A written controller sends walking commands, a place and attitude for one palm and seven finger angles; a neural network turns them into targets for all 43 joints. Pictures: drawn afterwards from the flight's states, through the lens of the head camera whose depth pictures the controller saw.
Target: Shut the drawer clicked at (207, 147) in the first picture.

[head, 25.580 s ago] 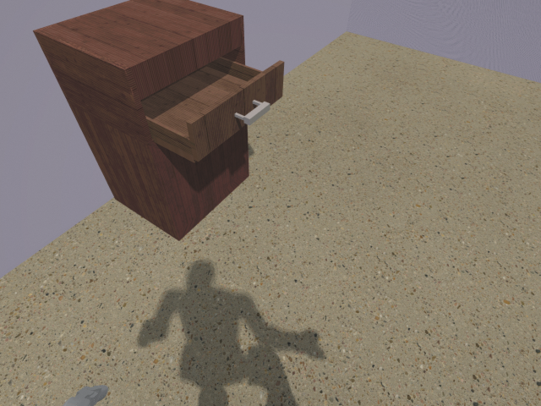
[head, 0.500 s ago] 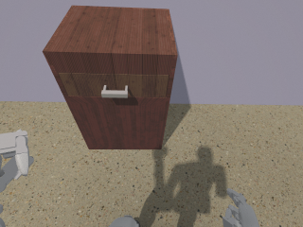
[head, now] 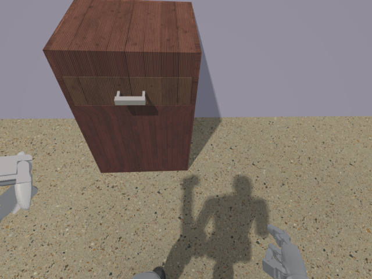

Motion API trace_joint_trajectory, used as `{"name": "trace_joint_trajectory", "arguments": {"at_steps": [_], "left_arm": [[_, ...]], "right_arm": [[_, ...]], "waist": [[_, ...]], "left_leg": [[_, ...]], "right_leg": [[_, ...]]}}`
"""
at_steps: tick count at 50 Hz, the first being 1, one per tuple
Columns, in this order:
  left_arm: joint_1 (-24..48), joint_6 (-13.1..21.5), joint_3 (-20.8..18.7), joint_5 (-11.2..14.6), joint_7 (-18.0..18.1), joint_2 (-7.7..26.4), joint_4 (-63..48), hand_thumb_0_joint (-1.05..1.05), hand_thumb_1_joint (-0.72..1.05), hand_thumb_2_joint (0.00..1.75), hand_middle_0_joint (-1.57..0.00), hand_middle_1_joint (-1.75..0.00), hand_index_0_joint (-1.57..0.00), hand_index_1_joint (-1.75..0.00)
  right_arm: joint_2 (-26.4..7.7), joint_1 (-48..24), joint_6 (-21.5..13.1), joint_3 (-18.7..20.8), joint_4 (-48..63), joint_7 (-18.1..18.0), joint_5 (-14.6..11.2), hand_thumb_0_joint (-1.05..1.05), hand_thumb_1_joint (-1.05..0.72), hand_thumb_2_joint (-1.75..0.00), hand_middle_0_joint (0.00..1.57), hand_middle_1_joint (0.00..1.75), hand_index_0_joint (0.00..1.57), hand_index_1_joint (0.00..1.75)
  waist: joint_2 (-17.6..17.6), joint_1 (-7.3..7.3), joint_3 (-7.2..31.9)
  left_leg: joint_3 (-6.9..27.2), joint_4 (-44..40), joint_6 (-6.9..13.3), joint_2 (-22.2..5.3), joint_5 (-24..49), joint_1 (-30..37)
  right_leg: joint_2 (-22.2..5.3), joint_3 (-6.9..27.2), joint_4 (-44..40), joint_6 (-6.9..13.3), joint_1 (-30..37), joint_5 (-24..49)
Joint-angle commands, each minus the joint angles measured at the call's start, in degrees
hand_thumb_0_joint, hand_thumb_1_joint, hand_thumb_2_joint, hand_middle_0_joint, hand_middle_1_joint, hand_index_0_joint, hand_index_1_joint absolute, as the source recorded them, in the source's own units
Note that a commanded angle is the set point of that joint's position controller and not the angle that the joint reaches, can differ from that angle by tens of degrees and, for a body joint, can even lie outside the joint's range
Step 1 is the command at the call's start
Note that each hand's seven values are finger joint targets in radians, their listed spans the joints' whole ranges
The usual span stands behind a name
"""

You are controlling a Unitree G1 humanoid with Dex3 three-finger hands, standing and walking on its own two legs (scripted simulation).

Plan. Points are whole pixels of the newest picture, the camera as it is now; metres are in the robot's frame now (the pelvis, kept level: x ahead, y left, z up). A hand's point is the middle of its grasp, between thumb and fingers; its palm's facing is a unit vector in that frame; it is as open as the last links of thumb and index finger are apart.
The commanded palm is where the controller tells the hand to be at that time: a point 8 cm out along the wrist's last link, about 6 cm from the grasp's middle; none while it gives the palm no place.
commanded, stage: stop stepping back and stand still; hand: left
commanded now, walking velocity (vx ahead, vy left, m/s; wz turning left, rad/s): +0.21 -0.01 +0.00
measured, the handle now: (130, 97) +0.75 +0.26 -0.13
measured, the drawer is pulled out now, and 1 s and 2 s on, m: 0.00 0.00 0.00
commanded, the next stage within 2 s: let the arm hang, fingers relaxed in 0.66 s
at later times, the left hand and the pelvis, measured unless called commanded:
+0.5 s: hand (7, 234) +0.14 +0.24 +0.18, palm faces +0.35 -0.80 -0.49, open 3.3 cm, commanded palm +0.08 +0.29 +0.19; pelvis -0.04 +0.00 +0.00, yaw +2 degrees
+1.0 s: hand out of the picture +0.03 +0.22 -0.14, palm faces +0.02 -0.97 -0.25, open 3.1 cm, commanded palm none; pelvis -0.07 +0.02 +0.00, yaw +2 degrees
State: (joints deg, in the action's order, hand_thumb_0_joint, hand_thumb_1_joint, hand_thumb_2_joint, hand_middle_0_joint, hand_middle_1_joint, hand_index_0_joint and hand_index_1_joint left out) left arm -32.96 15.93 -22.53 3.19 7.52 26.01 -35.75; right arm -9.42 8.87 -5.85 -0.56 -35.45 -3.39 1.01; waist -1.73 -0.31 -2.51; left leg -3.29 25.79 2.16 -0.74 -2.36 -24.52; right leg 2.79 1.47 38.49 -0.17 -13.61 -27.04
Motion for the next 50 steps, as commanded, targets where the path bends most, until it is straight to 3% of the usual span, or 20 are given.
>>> {"name": "trace_joint_trajectory", "arguments": {"at_steps": [1,2,3,4,5,7,9,12,14,16,17,19,26,30,37,38,40,45,47,50], "left_arm": [[-6.9,-0.2,-9.1,1.2,1.4,7.1,-9.9,0.0,0.9,0.9,-1.4,-1.6,-1.4,-1.6],[-9.2,-0.7,-8.2,1.0,1.3,6.6,-8.7,0.0,0.9,0.9,-1.4,-1.6,-1.4,-1.6],[-10.2,-1.1,-8.3,0.7,1.1,7.1,-8.8,0.0,0.9,0.9,-1.4,-1.6,-1.4,-1.6],[-9.6,-1.3,-8.2,0.8,1.3,7.9,-9.2,0.0,0.9,0.9,-1.4,-1.6,-1.4,-1.6],[-6.1,-1.6,-6.7,0.8,1.6,7.0,-9.8,0.0,0.9,0.9,-1.4,-1.6,-1.4,-1.6],[-3.2,-1.6,-6.9,0.0,1.7,6.3,-8.2,0.0,0.9,0.9,-1.4,-1.6,-1.4,-1.6],[-1.8,-1.3,-5.0,-0.7,2.3,4.7,-5.6,0.0,0.9,0.9,-1.4,-1.6,-1.4,-1.6],[2.0,-0.3,-3.3,-2.0,3.2,4.0,-3.7,0.0,0.9,0.9,-1.4,-1.6,-1.4,-1.6],[2.7,0.5,-2.2,-2.1,3.3,3.3,-6.7,0.0,0.9,0.9,-1.4,-1.6,-1.4,-1.6],[2.0,1.0,-3.6,-2.2,3.1,5.2,-10.5,0.0,0.9,0.9,-1.4,-1.6,-1.4,-1.6],[-0.5,0.9,-4.5,-1.9,2.7,5.4,-9.7,0.0,0.9,0.9,-1.4,-1.6,-1.4,-1.6],[-0.9,1.4,-5.8,-2.0,2.2,6.4,-13.4,0.0,0.9,0.9,-1.4,-1.6,-1.4,-1.6],[-8.1,1.0,-6.9,-0.2,2.1,4.4,-5.8,0.0,0.9,0.9,-1.4,-1.6,-1.4,-1.6],[-4.7,0.2,-5.6,-0.3,2.0,3.8,-4.2,0.0,0.9,0.9,-1.4,-1.6,-1.4,-1.6],[1.0,-0.1,-3.3,-1.3,1.8,3.4,-8.8,0.0,0.9,0.9,-1.4,-1.6,-1.4,-1.6],[6.7,-9.7,17.2,-6.6,-6.5,-2.1,41.4,0.0,0.9,0.9,-1.4,-1.6,-1.4,-1.6],[4.6,-14.8,16.0,-5.3,-7.5,-5.9,43.2,0.0,0.9,0.9,-1.32,-1.51,-1.32,-1.51],[13.3,-15.4,17.3,-5.6,-7.4,-4.8,57.2,0.0,0.9,0.9,-1.12,-1.3,-1.12,-1.3],[15.8,-16.2,18.1,-5.4,-7.0,-4.6,64.4,0.0,0.9,0.9,-1.04,-1.21,-1.04,-1.21],[16.9,-16.7,19.4,-4.9,-6.6,-5.1,73.1,0.0,0.9,0.9,-0.92,-1.08,-0.92,-1.08]], "right_arm": [[-8.9,-3.0,-1.9,3.2,11.0,-0.2,-0.3,0.0,-0.9,-0.9,0.2,0.3,0.2,0.3],[-8.5,-3.5,-1.1,2.9,12.0,-0.3,-0.7,0.0,-0.9,-0.9,0.2,0.3,0.2,0.3],[-8.1,-3.4,-0.1,3.3,12.7,-0.2,-1.0,0.0,-0.9,-0.9,0.2,0.3,0.2,0.3],[-8.3,-3.6,0.9,3.8,12.2,-0.2,-1.1,0.0,-0.9,-0.9,0.2,0.3,0.2,0.3],[-8.1,-3.7,1.4,3.8,10.8,0.0,-0.9,0.0,-0.9,-0.9,0.2,0.3,0.2,0.3],[-7.5,-1.6,1.2,3.6,8.8,-0.2,-0.7,0.0,-0.9,-0.9,0.2,0.3,0.2,0.3],[-7.6,-2.4,-0.1,2.8,9.3,-1.0,-0.9,0.0,-0.9,-0.9,0.2,0.3,0.2,0.3],[-8.4,-2.0,-2.9,2.8,7.4,-2.1,-0.9,0.0,-0.9,-0.9,0.2,0.3,0.2,0.3],[-9.5,-0.3,-4.4,3.2,7.6,-2.3,-0.8,0.0,-0.9,-0.9,0.2,0.3,0.2,0.3],[-10.5,-0.2,-4.9,3.6,8.9,-2.1,-1.4,0.0,-0.9,-0.9,0.2,0.3,0.2,0.3],[-10.7,0.0,-4.9,3.8,9.0,-1.6,-1.6,0.0,-0.9,-0.9,0.2,0.3,0.2,0.3],[-8.5,-0.5,-5.1,2.7,8.4,-1.0,-1.2,0.0,-0.9,-0.9,0.2,0.3,0.2,0.3],[-8.3,-0.6,-4.0,3.4,8.6,0.3,-1.5,0.0,-0.9,-0.9,0.2,0.3,0.2,0.3],[-8.1,-1.7,-2.7,2.9,8.5,-0.1,-1.4,0.0,-0.9,-0.9,0.2,0.3,0.2,0.3],[-8.5,-2.5,-3.5,2.7,9.0,-1.1,-1.1,0.0,-0.9,-0.9,0.2,0.3,0.2,0.3],[-20.9,-5.2,-4.6,6.9,-5.8,4.3,-0.9,0.0,-0.9,-0.9,0.2,0.3,0.2,0.3],[-13.5,-0.4,0.5,5.2,-3.4,4.3,-1.3,0.0,-0.9,-0.9,0.2,0.3,0.2,0.3],[-13.5,-0.2,3.1,4.0,-4.8,3.7,0.5,0.0,-0.9,-0.9,0.2,0.3,0.2,0.3],[-12.4,0.1,4.2,3.6,-6.7,3.5,0.7,0.0,-0.9,-0.9,0.2,0.3,0.2,0.3],[-10.8,0.4,5.2,2.7,-10.0,3.3,0.7,0.0,-0.9,-0.9,0.2,0.3,0.2,0.3]], "waist": [[14.8,-0.11,8.9],[11.3,0.34,6.5],[2.1,0.64,5.5],[-9.4,0.43,3.2],[-12.5,0.26,-0.6],[-9.4,2.65,1.6],[-6.5,2.28,1.2],[-0.4,1.14,0.9],[6.2,0.7,2.9],[10.3,0.1,6.6],[7.1,-0.2,8.7],[13.3,0.39,8.3],[-0.9,0.94,6.4],[-1.3,1.2,2.8],[5.7,0.52,4.6],[7.1,2.78,1.7],[5.5,1.28,6.4],[-9.1,0.07,7.5],[-7.0,0.3,5.0],[5.6,0.26,2.4]], "left_leg": [[12.1,-15.7,1.5,-9.6,-29.5,1.5],[7.5,-11.6,-0.3,-6.1,-30.8,-3.7],[1.5,2.1,-2.3,-0.3,-27.2,-1.9],[1.0,23.3,-3.9,4.3,-22.1,2.8],[4.0,35.3,-3.8,2.9,-20.6,-0.9],[5.1,36.4,-3.3,-0.3,-17.1,-2.9],[3.5,21.7,-2.0,-2.2,-16.6,2.5],[0.4,2.4,-0.3,-1.0,-15.1,10.1],[4.8,-6.9,1.4,-3.9,-15.4,14.0],[12.6,-4.6,3.8,-10.5,-1.0,17.2],[10.4,-1.6,3.1,-10.1,8.1,18.0],[7.8,-4.1,1.6,-7.6,7.6,13.1],[2.4,1.5,-1.2,-2.3,-7.9,8.7],[2.9,-0.1,-0.7,-2.4,-13.0,10.4],[4.4,-6.6,0.0,-4.3,-10.8,11.1],[7.1,3.9,0.3,-5.1,1.9,4.6],[4.5,4.5,-0.3,-5.5,2.0,8.7],[8.6,3.2,1.5,-5.0,-2.4,4.9],[7.8,2.5,1.0,-3.7,-5.5,6.0],[7.7,-1.6,0.3,-3.7,-11.0,6.0]], "right_leg": [[0.0,-3.7,-6.7,1.6,6.0,-1.9],[-1.1,-3.0,-12.0,2.0,8.5,0.3],[-6.5,3.9,-21.5,3.5,1.6,-6.4],[-18.3,21.1,-33.9,7.4,-15.0,-19.2],[-23.9,25.3,-35.7,10.4,-20.7,-21.8],[-20.1,16.8,-31.2,9.2,-16.6,-16.4],[-15.7,8.8,-26.7,6.8,-13.4,-6.1],[-13.7,5.9,-22.2,5.1,-8.9,-0.3],[-9.6,4.8,-15.3,2.5,-4.6,6.7],[-5.0,0.3,-6.9,-0.6,-3.9,17.2],[-4.4,-0.9,-5.4,-1.4,-1.6,22.5],[-4.4,-3.5,-5.7,-0.7,2.2,20.7],[-8.2,4.9,-15.8,1.6,4.2,23.8],[-7.7,5.3,-20.2,1.3,-2.4,10.2],[-4.4,0.7,-15.7,-0.4,2.4,17.1],[-8.4,-1.7,-5.3,0.9,-3.8,27.4],[-8.1,-0.3,-7.0,0.8,-4.4,21.3],[-7.8,0.1,-7.9,2.0,0.2,18.9],[-8.7,1.4,-9.9,2.6,-1.9,16.4],[-7.8,1.9,-12.0,2.2,-2.4,10.6]]}}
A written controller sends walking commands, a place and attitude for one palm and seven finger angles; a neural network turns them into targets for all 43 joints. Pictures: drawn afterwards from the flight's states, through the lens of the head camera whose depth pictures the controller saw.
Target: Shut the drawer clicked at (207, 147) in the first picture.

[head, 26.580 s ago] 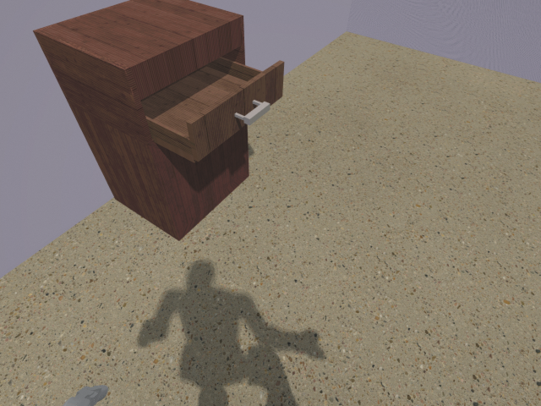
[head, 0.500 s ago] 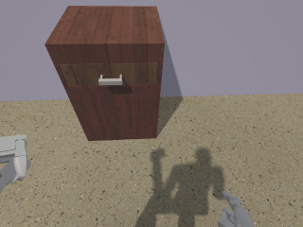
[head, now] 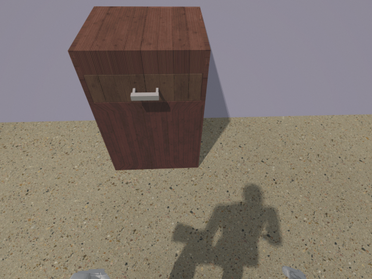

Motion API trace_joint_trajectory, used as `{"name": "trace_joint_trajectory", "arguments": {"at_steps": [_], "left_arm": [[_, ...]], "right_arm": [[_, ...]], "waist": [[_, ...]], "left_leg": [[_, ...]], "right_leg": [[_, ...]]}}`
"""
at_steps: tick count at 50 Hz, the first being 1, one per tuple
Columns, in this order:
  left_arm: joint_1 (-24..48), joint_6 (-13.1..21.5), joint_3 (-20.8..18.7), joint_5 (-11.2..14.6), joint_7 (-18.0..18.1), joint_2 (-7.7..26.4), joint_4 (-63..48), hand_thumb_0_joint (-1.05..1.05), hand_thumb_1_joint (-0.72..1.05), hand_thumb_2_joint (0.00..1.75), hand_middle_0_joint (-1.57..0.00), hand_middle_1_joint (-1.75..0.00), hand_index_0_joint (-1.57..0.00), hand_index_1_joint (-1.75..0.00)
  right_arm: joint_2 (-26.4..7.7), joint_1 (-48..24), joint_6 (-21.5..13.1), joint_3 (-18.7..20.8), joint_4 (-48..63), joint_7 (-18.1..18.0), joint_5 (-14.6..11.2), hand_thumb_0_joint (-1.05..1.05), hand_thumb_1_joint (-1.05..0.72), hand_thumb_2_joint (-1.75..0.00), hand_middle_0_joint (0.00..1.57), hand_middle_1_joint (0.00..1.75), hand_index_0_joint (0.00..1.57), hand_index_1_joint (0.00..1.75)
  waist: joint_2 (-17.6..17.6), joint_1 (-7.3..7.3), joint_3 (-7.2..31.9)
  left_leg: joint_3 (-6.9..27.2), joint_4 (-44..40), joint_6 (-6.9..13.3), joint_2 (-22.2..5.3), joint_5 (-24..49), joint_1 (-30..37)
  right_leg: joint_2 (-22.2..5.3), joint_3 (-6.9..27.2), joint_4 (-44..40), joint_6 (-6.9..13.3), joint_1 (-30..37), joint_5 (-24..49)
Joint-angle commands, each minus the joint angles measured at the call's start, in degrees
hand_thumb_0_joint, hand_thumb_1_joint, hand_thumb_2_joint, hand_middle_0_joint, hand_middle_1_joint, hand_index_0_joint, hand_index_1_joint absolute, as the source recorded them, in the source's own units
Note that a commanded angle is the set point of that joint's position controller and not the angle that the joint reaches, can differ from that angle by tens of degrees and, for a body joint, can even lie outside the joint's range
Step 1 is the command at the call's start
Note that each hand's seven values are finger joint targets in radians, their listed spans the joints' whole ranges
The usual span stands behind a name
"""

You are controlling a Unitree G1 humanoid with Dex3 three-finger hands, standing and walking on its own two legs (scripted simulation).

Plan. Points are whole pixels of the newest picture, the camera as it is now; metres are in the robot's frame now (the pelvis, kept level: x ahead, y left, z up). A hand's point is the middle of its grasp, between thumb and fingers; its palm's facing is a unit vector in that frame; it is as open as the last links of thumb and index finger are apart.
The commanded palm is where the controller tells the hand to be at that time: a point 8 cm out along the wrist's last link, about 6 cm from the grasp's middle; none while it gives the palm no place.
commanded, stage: let the arm hang, fingers relaxed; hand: left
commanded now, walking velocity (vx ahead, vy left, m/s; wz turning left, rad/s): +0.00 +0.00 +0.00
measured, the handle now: (145, 93) +0.83 +0.21 -0.13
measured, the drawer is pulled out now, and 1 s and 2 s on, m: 0.00 0.00 0.00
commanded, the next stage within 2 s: look to check the result in 0.86 s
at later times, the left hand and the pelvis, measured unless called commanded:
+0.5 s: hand out of the picture -0.01 +0.19 -0.16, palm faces +0.03 -0.97 -0.25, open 6.8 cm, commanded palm none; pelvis +0.00 -0.01 +0.01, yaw +0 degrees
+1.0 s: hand out of the picture +0.03 +0.15 -0.16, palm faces +0.03 -0.98 -0.20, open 7.4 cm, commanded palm none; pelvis +0.02 -0.02 +0.02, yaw +0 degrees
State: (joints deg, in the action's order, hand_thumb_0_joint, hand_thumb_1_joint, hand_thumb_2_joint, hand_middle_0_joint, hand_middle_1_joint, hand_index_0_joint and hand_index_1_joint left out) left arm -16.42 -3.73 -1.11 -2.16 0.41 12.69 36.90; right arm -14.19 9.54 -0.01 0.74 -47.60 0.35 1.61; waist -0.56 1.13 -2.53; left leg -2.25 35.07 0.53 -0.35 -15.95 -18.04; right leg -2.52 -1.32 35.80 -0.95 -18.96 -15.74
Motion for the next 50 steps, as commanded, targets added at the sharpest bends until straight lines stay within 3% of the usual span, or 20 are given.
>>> {"name": "trace_joint_trajectory", "arguments": {"at_steps": [1,4,5,7,11,18,25,28,32,40,45,50], "left_arm": [[-0.2,3.0,-1.9,0.5,0.5,8.6,2.9,0.0,0.9,0.9,-0.88,-1.04,-0.88,-1.04],[-1.7,3.3,-1.8,0.9,0.6,7.3,9.6,0.0,0.9,0.9,-0.76,-0.91,-0.76,-0.91],[-1.6,3.4,-1.6,1.0,0.6,7.5,11.3,0.0,0.9,0.9,-0.72,-0.86,-0.72,-0.86],[-1.5,3.7,-1.6,0.9,0.5,7.3,13.9,0.0,0.9,0.9,-0.64,-0.78,-0.64,-0.78],[-1.3,3.8,-1.2,1.1,0.6,6.8,18.2,0.0,0.9,0.9,-0.48,-0.6,-0.48,-0.6],[-2.6,4.0,-0.9,1.3,1.0,5.0,23.4,0.0,0.9,0.9,-0.2,-0.3,-0.2,-0.3],[-2.3,4.0,-0.7,1.4,1.4,3.8,25.3,0.0,0.9,0.9,-0.2,-0.3,-0.2,-0.3],[-2.1,4.1,-0.7,1.4,1.5,3.2,25.7,0.0,0.9,0.9,-0.2,-0.3,-0.2,-0.3],[-1.8,4.3,-0.8,1.4,1.6,2.7,25.9,0.0,0.9,0.9,-0.2,-0.3,-0.2,-0.3],[-1.2,4.5,-0.9,1.5,1.7,2.0,26.2,0.0,0.9,0.9,-0.2,-0.3,-0.2,-0.3],[-1.3,4.7,-0.9,1.6,1.8,1.7,26.5,0.0,0.9,0.9,-0.2,-0.3,-0.2,-0.3],[-1.5,4.7,-0.8,1.6,1.8,1.4,26.9,0.0,0.9,0.9,-0.2,-0.3,-0.2,-0.3]], "right_arm": [[-6.0,0.2,-0.3,1.4,1.5,-0.5,-0.1,0.0,-0.9,-0.9,0.2,0.3,0.2,0.3],[-4.1,2.3,0.4,1.4,-1.4,-0.8,0.0,0.0,-0.9,-0.9,0.2,0.3,0.2,0.3],[-4.0,3.0,0.5,1.4,-2.2,-0.9,-0.1,0.0,-0.9,-0.9,0.2,0.3,0.2,0.3],[-3.8,5.3,0.6,1.7,-3.7,-1.1,-0.2,0.0,-0.9,-0.9,0.2,0.3,0.2,0.3],[-3.7,8.7,0.7,2.1,-6.8,-1.4,-0.5,0.0,-0.9,-0.9,0.2,0.3,0.2,0.3],[-2.2,11.4,0.0,1.8,-11.1,-1.8,-0.7,0.0,-0.9,-0.9,0.2,0.3,0.2,0.3],[0.3,12.3,0.1,1.5,-13.8,-1.9,-0.6,0.0,-0.9,-0.9,0.2,0.3,0.2,0.3],[1.2,12.1,0.0,1.4,-14.5,-1.9,-0.6,0.0,-0.9,-0.9,0.2,0.3,0.2,0.3],[2.3,12.1,-0.1,1.3,-15.1,-2.0,-0.6,0.0,-0.9,-0.9,0.2,0.3,0.2,0.3],[2.8,11.9,-0.2,1.3,-15.9,-2.4,-0.6,0.0,-0.9,-0.9,0.2,0.3,0.2,0.3],[2.5,11.9,-0.4,1.4,-16.2,-2.6,-0.7,0.0,-0.9,-0.9,0.2,0.3,0.2,0.3],[2.3,11.7,-0.3,1.4,-16.5,-2.7,-0.7,0.0,-0.9,-0.9,0.2,0.3,0.2,0.3]], "waist": [[7.2,-1.46,1.9],[12.0,-1.57,1.3],[11.7,-1.45,1.3],[8.0,-1.13,1.9],[4.0,-0.64,0.3],[0.2,-1.1,-0.9],[-0.9,-0.95,-3.2],[0.8,-0.95,-3.0],[0.1,-1.09,-2.3],[2.6,-0.96,-1.9],[1.3,-0.92,-0.5],[0.8,-0.74,-1.7]], "left_leg": [[7.3,-12.1,2.0,-4.4,0.1,-1.1],[6.8,-13.7,1.7,-3.8,-7.1,-2.2],[6.7,-13.9,1.6,-3.7,-8.5,-2.1],[6.9,-13.4,1.7,-4.1,-7.4,0.0],[7.3,-14.3,1.9,-4.8,-6.8,1.6],[7.1,-16.1,2.2,-5.5,-3.3,2.4],[5.1,-15.3,1.8,-4.7,0.0,3.8],[4.6,-15.2,1.5,-4.6,1.2,4.3],[3.8,-14.4,1.2,-4.4,4.1,4.8],[3.3,-14.2,0.7,-4.7,6.7,6.1],[3.3,-14.2,0.8,-5.2,9.2,7.7],[3.0,-14.4,0.6,-5.3,8.3,8.3]], "right_leg": [[-2.1,4.1,-10.0,2.7,3.6,-2.3],[-2.0,4.5,-12.8,3.3,4.9,-4.6],[-2.1,4.4,-13.5,3.5,4.8,-5.4],[-2.4,4.4,-15.0,3.6,4.2,-5.6],[-2.2,3.9,-15.9,3.7,2.3,-6.3],[-2.4,3.0,-15.2,3.5,3.8,-2.2],[-2.9,3.4,-16.4,3.4,2.1,-2.9],[-2.9,3.5,-16.4,3.3,2.4,-2.0],[-3.1,3.7,-16.7,3.2,3.7,0.0],[-2.9,3.9,-16.9,3.4,4.9,3.6],[-2.9,3.3,-16.2,3.3,6.3,7.6],[-2.7,3.7,-16.9,3.3,5.5,6.6]]}}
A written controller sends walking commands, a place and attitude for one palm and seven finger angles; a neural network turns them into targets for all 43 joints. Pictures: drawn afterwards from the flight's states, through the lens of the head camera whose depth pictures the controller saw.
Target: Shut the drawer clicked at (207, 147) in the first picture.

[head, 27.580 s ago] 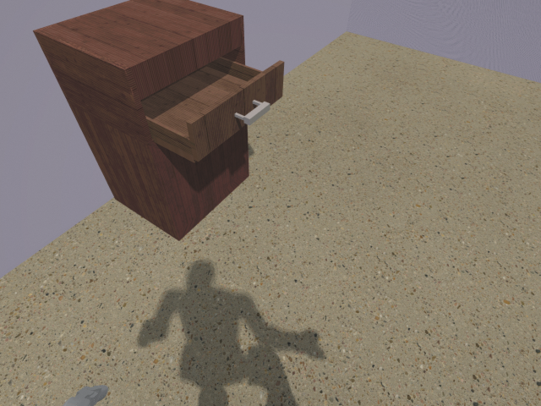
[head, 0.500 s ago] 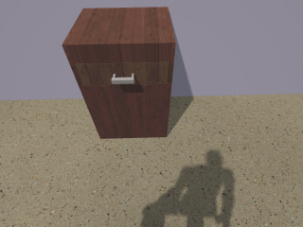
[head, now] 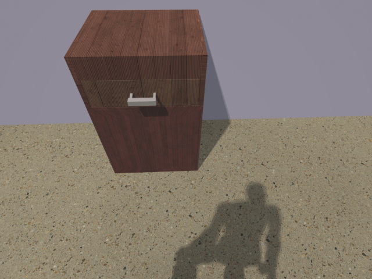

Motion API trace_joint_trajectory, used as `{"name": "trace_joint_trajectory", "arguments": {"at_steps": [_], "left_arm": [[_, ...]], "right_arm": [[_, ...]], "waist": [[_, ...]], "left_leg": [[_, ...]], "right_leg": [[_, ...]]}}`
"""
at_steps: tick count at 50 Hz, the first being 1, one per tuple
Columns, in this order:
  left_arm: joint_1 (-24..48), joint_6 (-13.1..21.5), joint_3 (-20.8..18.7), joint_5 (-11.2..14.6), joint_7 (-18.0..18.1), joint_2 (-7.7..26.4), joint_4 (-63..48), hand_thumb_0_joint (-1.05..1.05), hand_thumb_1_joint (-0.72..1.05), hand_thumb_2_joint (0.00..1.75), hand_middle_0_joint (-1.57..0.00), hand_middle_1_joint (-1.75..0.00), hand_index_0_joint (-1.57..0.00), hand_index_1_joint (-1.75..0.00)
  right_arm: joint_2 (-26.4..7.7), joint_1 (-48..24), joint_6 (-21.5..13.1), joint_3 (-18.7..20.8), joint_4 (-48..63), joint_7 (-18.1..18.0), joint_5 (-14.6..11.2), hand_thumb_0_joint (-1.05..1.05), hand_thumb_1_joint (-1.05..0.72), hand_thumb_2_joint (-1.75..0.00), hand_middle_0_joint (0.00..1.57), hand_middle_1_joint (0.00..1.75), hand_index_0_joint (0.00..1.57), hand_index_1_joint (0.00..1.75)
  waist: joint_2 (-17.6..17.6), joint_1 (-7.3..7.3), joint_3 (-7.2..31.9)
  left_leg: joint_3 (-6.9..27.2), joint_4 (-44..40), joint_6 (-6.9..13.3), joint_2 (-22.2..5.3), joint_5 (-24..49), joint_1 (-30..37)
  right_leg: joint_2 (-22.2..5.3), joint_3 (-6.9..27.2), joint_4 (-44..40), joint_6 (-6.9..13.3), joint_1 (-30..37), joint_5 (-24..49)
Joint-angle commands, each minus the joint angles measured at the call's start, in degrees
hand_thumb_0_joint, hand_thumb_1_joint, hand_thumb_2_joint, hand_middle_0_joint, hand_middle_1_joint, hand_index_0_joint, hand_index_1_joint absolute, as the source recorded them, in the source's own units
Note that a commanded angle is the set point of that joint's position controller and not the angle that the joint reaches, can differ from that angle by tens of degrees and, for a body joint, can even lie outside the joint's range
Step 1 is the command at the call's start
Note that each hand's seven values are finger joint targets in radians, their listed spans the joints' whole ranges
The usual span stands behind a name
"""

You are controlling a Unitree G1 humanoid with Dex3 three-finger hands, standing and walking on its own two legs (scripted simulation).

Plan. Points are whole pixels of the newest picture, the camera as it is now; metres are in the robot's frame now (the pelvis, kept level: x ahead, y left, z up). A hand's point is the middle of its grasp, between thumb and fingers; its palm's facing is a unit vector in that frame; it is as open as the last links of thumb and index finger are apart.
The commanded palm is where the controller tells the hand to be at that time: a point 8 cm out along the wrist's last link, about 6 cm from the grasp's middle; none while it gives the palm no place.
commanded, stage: look to check the result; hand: left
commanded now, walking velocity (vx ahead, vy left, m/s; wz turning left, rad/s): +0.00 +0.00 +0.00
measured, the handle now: (142, 98) +0.80 +0.23 -0.14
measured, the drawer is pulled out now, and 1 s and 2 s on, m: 0.00 0.00 0.00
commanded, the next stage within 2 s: stand and wait in 0.44 s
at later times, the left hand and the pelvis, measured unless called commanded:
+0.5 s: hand out of the picture +0.01 +0.17 -0.18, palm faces +0.03 -0.98 -0.20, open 7.4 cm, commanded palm none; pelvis +0.01 +0.00 +0.00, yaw -1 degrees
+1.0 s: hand out of the picture +0.02 +0.17 -0.17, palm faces +0.03 -0.98 -0.21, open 7.4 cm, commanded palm none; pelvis +0.01 -0.01 +0.00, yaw -1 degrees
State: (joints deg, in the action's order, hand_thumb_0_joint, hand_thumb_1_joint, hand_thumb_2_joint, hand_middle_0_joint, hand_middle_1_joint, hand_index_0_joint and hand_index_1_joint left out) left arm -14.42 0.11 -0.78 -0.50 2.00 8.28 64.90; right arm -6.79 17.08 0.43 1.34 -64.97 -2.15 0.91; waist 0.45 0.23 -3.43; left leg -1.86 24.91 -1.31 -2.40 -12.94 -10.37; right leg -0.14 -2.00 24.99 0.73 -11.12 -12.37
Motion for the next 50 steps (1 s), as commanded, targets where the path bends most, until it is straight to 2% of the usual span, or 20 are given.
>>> {"name": "trace_joint_trajectory", "arguments": {"at_steps": [1,6,9,13,18,25,29,31,36,44,48,50], "left_arm": [[-3.8,0.9,-1.2,-0.2,0.3,5.9,-1.1,0.0,0.9,0.9,-0.2,-0.3,-0.2,-0.3],[-4.1,0.9,-1.2,-0.2,0.3,5.8,-0.7,0.0,0.9,0.9,-0.2,-0.3,-0.2,-0.3],[-4.3,1.0,-1.2,-0.1,0.3,5.8,-0.6,0.0,0.9,0.9,-0.2,-0.3,-0.2,-0.3],[-4.1,1.0,-1.2,-0.1,0.3,5.5,-0.5,0.0,0.9,0.9,-0.2,-0.3,-0.2,-0.3],[-4.1,1.0,-1.2,-0.2,0.3,5.6,-0.4,0.0,0.9,0.9,-0.2,-0.3,-0.2,-0.3],[-3.8,0.9,-1.3,-0.1,0.2,6.0,-0.5,0.0,0.9,0.9,-0.2,-0.3,-0.2,-0.3],[-3.7,1.1,-1.5,-0.1,0.2,6.1,-0.8,0.0,0.9,0.9,-0.2,-0.3,-0.2,-0.3],[-3.7,1.1,-1.5,-0.2,0.3,6.1,-0.9,0.0,0.9,0.9,-0.2,-0.3,-0.2,-0.3],[-3.7,1.2,-1.5,-0.1,0.3,6.3,-0.8,0.0,0.9,0.9,-0.2,-0.3,-0.2,-0.3],[-3.1,1.1,-1.6,-0.1,0.2,6.9,-0.9,0.0,0.9,0.9,-0.2,-0.3,-0.2,-0.3],[-3.1,1.2,-1.6,-0.1,0.2,7.1,-0.8,0.0,0.9,0.9,-0.2,-0.3,-0.2,-0.3],[-3.0,1.3,-1.6,-0.1,0.1,7.2,-0.9,0.0,0.9,0.9,-0.2,-0.3,-0.2,-0.3]], "right_arm": [[-5.2,4.2,-0.7,1.0,1.0,-0.2,-0.1,0.0,-0.9,-0.9,0.2,0.3,0.2,0.3],[-5.3,4.3,-0.7,1.0,1.0,-0.2,-0.1,0.0,-0.9,-0.9,0.2,0.3,0.2,0.3],[-5.2,4.2,-0.8,0.9,0.7,-0.3,-0.1,0.0,-0.9,-0.9,0.2,0.3,0.2,0.3],[-5.0,4.0,-0.8,0.9,0.7,-0.3,-0.1,0.0,-0.9,-0.9,0.2,0.3,0.2,0.3],[-5.1,4.0,-0.9,0.9,0.5,-0.3,0.0,0.0,-0.9,-0.9,0.2,0.3,0.2,0.3],[-5.4,4.0,-0.8,0.8,0.6,-0.2,0.0,0.0,-0.9,-0.9,0.2,0.3,0.2,0.3],[-5.8,4.1,-1.1,1.0,0.6,-0.3,0.0,0.0,-0.9,-0.9,0.2,0.3,0.2,0.3],[-6.0,3.9,-1.1,1.0,0.7,-0.3,-0.1,0.0,-0.9,-0.9,0.2,0.3,0.2,0.3],[-6.3,3.8,-1.1,1.0,0.6,-0.4,-0.1,0.0,-0.9,-0.9,0.2,0.3,0.2,0.3],[-6.0,3.8,-0.9,1.0,0.3,-0.2,0.0,0.0,-0.9,-0.9,0.2,0.3,0.2,0.3],[-6.2,3.5,-0.9,1.0,0.3,-0.2,0.0,0.0,-0.9,-0.9,0.2,0.3,0.2,0.3],[-6.4,3.4,-0.9,1.0,0.3,-0.2,0.0,0.0,-0.9,-0.9,0.2,0.3,0.2,0.3]], "waist": [[0.8,0.17,-0.8],[-0.6,0.22,-1.0],[-0.3,0.14,0.1],[0.3,0.21,-1.4],[0.9,0.24,-1.3],[0.2,0.1,-2.4],[0.2,0.14,-0.4],[0.8,0.09,-0.5],[-0.2,0.11,-0.6],[-0.2,0.15,-1.7],[0.5,0.13,-1.0],[-0.3,0.15,-1.2]], "left_leg": [[2.7,-4.2,2.5,-3.2,6.0,0.8],[2.6,-4.3,2.5,-3.3,5.0,1.0],[2.4,-4.3,2.5,-3.4,5.5,1.5],[2.5,-4.8,2.5,-3.5,4.8,1.0],[2.4,-5.0,2.4,-3.6,4.9,1.0],[2.4,-5.5,2.4,-3.4,3.0,0.3],[2.5,-5.1,2.5,-3.6,5.3,1.6],[2.6,-5.0,2.5,-3.8,6.0,1.6],[2.5,-5.1,2.5,-3.8,6.5,1.9],[2.1,-5.4,2.3,-3.5,3.9,1.1],[2.2,-5.3,2.3,-3.6,4.5,1.7],[2.2,-5.2,2.3,-3.5,4.7,1.6]], "right_leg": [[-5.0,4.6,-5.9,1.7,-2.5,3.8],[-4.9,4.8,-6.4,1.7,-2.7,2.7],[-5.1,4.7,-6.3,1.7,-1.7,4.0],[-4.9,4.7,-6.5,1.7,-2.4,3.2],[-4.9,4.9,-6.5,1.7,-2.0,3.5],[-4.8,5.0,-7.1,1.7,-2.6,0.8],[-4.9,4.8,-6.4,1.7,-1.5,3.7],[-4.7,4.8,-6.1,1.8,-1.6,4.4],[-4.8,4.9,-6.1,1.8,-1.5,5.3],[-5.0,5.1,-7.3,1.8,-1.8,2.2],[-5.2,5.2,-7.3,1.8,-1.6,3.1],[-5.1,5.1,-7.3,1.9,-1.6,3.3]]}}
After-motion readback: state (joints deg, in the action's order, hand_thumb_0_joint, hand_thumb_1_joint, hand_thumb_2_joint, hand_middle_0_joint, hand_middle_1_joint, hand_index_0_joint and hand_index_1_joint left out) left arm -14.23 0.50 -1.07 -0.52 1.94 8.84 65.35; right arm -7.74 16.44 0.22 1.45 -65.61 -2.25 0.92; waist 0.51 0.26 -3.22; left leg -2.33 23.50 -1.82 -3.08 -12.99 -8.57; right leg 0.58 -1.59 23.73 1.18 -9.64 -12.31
